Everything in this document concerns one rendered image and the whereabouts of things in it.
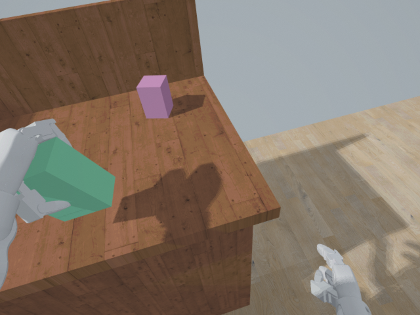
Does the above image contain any left robot hand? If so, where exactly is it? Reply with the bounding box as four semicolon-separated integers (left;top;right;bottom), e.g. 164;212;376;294
0;119;72;223

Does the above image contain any robot right forearm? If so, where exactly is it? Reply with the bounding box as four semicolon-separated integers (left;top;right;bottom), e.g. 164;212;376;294
336;297;371;315

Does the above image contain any sponge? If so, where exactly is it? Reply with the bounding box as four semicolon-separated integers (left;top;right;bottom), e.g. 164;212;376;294
16;137;116;222

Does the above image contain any table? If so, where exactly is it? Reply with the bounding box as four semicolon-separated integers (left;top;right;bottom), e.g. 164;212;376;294
0;0;281;315

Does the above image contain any robot left forearm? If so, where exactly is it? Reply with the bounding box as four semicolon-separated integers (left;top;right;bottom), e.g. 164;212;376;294
0;190;20;289

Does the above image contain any right robot hand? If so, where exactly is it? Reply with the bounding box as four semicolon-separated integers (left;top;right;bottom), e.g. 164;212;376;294
310;244;362;308

